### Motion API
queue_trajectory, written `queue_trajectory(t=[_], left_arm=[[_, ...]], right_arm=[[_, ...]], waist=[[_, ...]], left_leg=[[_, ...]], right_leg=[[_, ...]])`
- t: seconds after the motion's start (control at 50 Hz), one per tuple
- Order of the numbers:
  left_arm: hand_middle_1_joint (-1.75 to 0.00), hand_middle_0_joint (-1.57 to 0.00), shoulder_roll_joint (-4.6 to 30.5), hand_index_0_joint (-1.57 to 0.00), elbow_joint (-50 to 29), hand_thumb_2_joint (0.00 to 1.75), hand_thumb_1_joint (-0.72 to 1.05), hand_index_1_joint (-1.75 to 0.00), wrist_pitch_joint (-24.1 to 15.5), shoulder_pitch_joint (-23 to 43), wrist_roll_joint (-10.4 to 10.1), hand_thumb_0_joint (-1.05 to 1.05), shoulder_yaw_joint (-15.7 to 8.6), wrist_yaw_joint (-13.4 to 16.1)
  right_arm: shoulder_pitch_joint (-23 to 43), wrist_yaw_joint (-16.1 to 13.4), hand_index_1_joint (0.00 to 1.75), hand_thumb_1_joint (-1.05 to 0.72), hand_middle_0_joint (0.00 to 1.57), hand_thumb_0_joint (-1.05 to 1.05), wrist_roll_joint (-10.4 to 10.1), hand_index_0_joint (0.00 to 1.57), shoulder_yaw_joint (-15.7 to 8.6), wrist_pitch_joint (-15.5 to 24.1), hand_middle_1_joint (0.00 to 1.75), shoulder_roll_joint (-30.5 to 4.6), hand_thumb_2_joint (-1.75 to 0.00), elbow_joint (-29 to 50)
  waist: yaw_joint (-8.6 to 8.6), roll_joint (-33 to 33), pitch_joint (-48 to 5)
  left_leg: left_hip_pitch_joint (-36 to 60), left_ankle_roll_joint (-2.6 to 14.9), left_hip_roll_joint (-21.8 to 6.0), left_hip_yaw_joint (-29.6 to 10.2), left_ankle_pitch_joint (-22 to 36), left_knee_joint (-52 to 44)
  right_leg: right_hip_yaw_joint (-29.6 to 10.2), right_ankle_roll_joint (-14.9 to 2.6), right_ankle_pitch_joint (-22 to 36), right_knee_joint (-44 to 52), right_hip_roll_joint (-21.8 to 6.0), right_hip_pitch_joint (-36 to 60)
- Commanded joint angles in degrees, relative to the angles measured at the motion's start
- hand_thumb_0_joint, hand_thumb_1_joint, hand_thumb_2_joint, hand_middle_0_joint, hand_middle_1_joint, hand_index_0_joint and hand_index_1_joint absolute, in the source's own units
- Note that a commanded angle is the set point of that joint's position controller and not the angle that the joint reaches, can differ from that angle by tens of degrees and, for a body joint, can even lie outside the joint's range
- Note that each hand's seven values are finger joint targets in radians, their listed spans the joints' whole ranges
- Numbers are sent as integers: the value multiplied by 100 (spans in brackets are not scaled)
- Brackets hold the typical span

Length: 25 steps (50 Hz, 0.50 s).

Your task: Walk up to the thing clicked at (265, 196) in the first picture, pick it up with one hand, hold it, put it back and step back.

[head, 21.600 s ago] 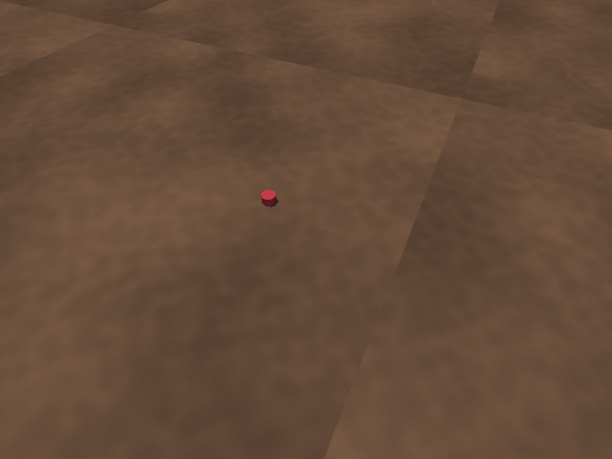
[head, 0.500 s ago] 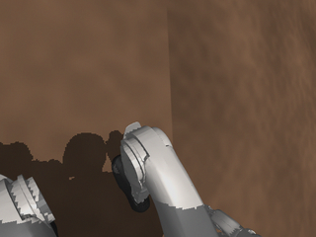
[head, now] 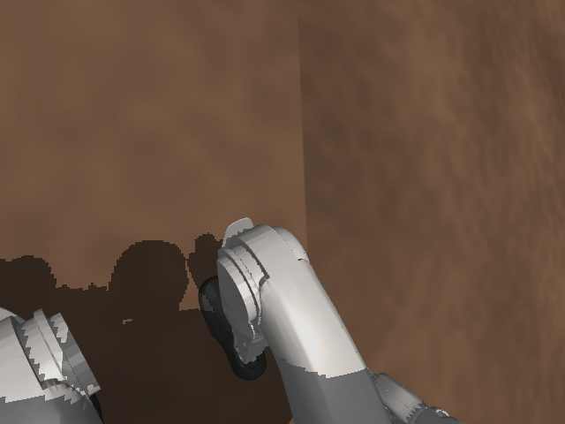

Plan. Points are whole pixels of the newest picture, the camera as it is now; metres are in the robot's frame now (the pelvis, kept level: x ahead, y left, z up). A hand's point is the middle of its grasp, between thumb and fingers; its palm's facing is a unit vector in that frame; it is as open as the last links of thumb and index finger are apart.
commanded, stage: close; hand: left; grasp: from above
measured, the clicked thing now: out of the picture +0.47 +0.32 -0.29
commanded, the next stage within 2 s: settle in 0.50 s
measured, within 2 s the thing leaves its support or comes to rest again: leaves its support in 0.88 s
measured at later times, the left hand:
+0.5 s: hand out of the picture +0.45 +0.32 -0.27, palm faces -0.44 -0.17 -0.88, open 9.0 cm
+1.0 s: hand out of the picture +0.46 +0.33 -0.24, palm faces -0.40 -0.17 -0.90, open 8.8 cm
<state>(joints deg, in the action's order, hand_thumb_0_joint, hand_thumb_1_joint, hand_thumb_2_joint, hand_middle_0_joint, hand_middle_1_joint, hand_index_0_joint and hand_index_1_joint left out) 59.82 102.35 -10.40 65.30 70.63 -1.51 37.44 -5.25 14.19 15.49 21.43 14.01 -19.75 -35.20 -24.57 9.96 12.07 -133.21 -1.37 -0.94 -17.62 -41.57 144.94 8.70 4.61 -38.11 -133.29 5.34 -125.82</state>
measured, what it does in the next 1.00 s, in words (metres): stands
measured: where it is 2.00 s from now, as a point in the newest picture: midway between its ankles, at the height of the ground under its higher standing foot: (172, 389)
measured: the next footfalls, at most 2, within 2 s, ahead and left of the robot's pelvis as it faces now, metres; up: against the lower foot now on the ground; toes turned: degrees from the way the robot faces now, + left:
none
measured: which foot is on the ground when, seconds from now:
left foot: down 0.00-1.00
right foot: down 0.00-1.00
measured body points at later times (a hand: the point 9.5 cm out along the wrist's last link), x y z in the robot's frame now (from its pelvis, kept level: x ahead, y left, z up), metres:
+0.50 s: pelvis +0.00 +0.00 +0.00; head +0.29 +0.14 +0.31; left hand +0.47 +0.32 -0.22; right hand +0.05 -0.24 -0.05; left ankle +0.06 +0.13 -0.28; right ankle +0.12 -0.13 -0.28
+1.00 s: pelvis +0.00 +0.00 +0.00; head +0.28 +0.14 +0.33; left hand +0.47 +0.33 -0.19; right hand +0.06 -0.25 -0.05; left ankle +0.06 +0.13 -0.28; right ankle +0.12 -0.13 -0.28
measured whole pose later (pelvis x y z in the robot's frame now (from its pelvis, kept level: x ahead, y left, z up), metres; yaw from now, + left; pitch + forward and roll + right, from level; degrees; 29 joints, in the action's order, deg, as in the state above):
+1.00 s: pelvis +0.00 +0.00 +0.00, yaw +1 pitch +30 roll -15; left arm 55.5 92.6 -7.8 60.4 69.6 -4.8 31.8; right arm -7.5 13.5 14.3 17.9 10.5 -19.0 -36.1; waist -22.4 7.2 7.8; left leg -133.4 -2.3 -0.7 -17.1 -41.8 143.5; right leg 8.5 3.9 -38.7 -133.0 4.3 -126.5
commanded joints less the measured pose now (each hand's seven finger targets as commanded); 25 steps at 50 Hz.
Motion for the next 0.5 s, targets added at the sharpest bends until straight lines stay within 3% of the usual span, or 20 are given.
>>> queue_trajectory(t=[0.0,0.1,0.18,0.32,0.36,0.48], left_arm=[[-79,-55,772,-63,-344,43,26,-71,94,1192,-27,0,51,125],[-77,-64,872,-71,-478,44,36,-69,148,1205,-103,0,2,37],[-75,-67,821,-74,-469,44,40,-67,169,1112,-180,0,41,-49],[-74,-78,885,-85,-468,47,53,-67,114,826,-252,0,-56,-135],[-72,-82,822,-88,-626,46,57,-65,77,1081,-223,0,31,-172],[-70,-92,829,-98,-456,50,69,-64,5,899,-222,0,-28,-107]], right_arm=[[-1103,-71,30,-90,20,0,-37,20,-546,-31,30,-1996,-90,-98],[-1125,-83,30,-90,20,0,-78,20,-555,-35,30,-1974,-90,-132],[-1179,-75,30,-90,20,0,-96,20,-543,-40,30,-1994,-90,-119],[-1092,-144,30,-90,20,0,-84,20,-564,-164,30,-1975,-90,-55],[-1171,-129,30,-90,20,0,-65,20,-538,-189,30,-1958,-90,-68],[-1132,-170,30,-90,20,0,-40,20,-514,-230,30,-1951,-90,-93]], waist=[[-476,-3219,-3397],[-368,-3304,-3394],[-435,-3193,-3452],[-237,-3247,-3526],[-379,-3277,-3454],[-342,-3079,-3434]], left_leg=[[2773,91,-276,607,1342,-1524],[2765,92,-271,628,1324,-1546],[2773,106,-270,642,1497,-1518],[2710,92,-269,651,1277,-1638],[2724,106,-262,646,1314,-1585],[2625,113,-268,660,1318,-1565]], right_leg=[[877,-496,1670,1049,147,2029],[843,-512,1600,1035,134,1998],[831,-497,1756,1073,140,2180],[844,-535,1549,1106,166,2221],[852,-527,1597,1071,154,2139],[853,-512,1602,1117,166,2187]])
